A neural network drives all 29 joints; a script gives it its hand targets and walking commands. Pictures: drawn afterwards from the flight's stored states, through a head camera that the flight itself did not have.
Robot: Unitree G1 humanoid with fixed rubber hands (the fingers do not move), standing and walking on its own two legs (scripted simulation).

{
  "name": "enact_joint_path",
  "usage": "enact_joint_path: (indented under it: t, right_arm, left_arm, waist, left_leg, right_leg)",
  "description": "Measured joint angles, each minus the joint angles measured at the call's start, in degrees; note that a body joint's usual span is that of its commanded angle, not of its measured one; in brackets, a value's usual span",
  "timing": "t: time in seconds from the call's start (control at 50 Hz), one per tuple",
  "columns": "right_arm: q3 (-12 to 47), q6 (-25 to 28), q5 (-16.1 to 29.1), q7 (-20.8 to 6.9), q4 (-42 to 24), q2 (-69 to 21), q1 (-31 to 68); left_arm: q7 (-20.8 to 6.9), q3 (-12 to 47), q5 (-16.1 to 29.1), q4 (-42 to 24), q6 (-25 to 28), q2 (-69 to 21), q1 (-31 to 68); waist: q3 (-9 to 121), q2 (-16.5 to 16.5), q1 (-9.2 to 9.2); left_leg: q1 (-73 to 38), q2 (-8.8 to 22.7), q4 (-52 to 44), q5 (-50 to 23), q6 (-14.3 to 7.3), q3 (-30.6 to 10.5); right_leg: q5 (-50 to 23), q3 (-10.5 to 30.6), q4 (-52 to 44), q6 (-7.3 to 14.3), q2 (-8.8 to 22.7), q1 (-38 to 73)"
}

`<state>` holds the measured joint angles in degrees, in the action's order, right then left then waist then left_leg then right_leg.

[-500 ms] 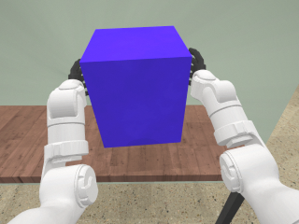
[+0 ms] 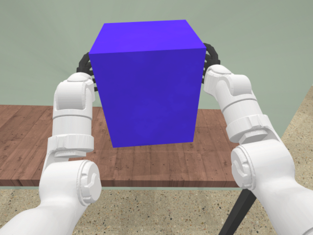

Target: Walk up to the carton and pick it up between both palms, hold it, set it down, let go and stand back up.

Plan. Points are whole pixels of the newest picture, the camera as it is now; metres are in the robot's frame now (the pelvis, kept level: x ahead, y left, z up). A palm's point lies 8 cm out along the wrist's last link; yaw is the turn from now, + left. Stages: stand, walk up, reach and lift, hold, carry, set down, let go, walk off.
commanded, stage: hold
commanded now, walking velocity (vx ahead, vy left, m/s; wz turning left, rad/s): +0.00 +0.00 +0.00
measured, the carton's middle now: (149, 83) +0.40 +0.00 +0.25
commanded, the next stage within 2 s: none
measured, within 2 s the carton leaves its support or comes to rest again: neither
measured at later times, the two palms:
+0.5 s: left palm (81, 83) +0.37 +0.16 +0.26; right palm (207, 75) +0.38 -0.14 +0.28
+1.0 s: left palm (88, 82) +0.37 +0.15 +0.27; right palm (214, 75) +0.37 -0.15 +0.28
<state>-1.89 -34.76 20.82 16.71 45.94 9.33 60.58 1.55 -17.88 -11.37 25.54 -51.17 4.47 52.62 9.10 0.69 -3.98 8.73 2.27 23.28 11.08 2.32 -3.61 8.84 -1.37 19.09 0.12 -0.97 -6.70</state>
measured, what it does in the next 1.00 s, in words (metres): stands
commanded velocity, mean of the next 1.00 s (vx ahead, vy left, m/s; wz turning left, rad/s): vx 0.00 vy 0.00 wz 0.00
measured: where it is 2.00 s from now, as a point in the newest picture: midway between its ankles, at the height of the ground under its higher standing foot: outside the picture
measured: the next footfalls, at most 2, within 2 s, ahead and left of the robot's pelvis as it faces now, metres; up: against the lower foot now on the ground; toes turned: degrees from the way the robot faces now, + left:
none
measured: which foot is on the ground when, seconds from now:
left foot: down 0.00-1.00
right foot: down 0.00-1.00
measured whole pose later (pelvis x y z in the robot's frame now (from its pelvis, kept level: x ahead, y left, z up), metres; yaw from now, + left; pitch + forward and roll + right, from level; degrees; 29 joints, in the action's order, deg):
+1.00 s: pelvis +0.01 +0.00 +0.00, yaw +0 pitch -4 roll -1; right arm 1.1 -37.2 23.1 17.5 43.5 10.7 59.0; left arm 2.3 -18.4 -11.2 23.7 -52.2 3.2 50.9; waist 9.3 -0.3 -4.2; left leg 7.8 2.4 24.1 12.2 2.3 -4.1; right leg 9.2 0.0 18.9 0.1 -1.8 -5.5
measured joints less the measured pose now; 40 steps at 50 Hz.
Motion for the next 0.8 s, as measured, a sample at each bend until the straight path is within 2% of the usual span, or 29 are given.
enact_joint_path:
  t: [0.18, 0.34, 0.58, 0.68, 0.8]
  right_arm:
    - [2.67, -0.86, 1.0, 0.33, 0.04, 1.15, -0.25]
    - [3.72, -1.71, 1.57, 1.66, -3.1, 0.53, -1.92]
    - [1.97, -2.96, 1.41, 2.24, -3.9, -0.29, -2.28]
    - [1.46, -2.8, 1.87, 2.12, -5.19, -0.1, -2.58]
    - [1.11, -2.42, 1.83, 1.22, -3.59, 0.5, -1.72]
  left_arm:
    - [0.07, -1.26, -0.02, 1.32, 0.76, -0.89, -0.27]
    - [0.02, -1.11, 1.45, -1.29, 0.34, -0.35, -2.26]
    - [-0.68, -1.33, 0.61, -1.86, -0.82, -0.36, -2.25]
    - [0.05, 0.72, 1.59, -3.81, -1.01, 0.17, -3.05]
    - [0.58, 0.31, 0.77, -2.87, -1.14, -0.48, -1.84]
  waist:
    - [0.18, -1.32, 0.32]
    - [0.74, -1.92, 0.29]
    - [-0.38, -0.8, 0.0]
    - [-0.1, -0.48, -0.35]
    - [0.01, -0.03, -0.21]
  left_leg:
    - [-0.47, 0.22, 0.09, 0.4, 0.08, -0.4]
    - [-0.06, 0.13, 0.25, 0.6, 0.1, -0.94]
    - [-0.88, -0.29, 0.95, 1.11, -0.21, -1.2]
    - [-0.19, -0.19, 1.36, 1.22, -0.18, -1.1]
    - [-0.52, -0.08, 1.14, 1.22, -0.18, -0.49]
  right_leg:
    - [0.21, -0.05, -0.35, 0.15, -0.36, 0.74]
    - [0.33, -0.27, -0.62, 0.13, -0.42, 0.68]
    - [0.7, -0.09, -0.33, -0.19, -0.18, 1.76]
    - [0.38, 0.19, -0.56, -0.24, -0.36, 1.3]
    - [0.45, 0.98, -0.18, -0.2, -0.49, 1.07]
